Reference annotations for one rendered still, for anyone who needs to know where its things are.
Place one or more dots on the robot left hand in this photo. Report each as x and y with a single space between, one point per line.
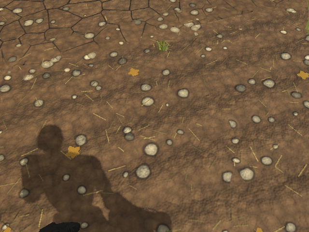
61 227

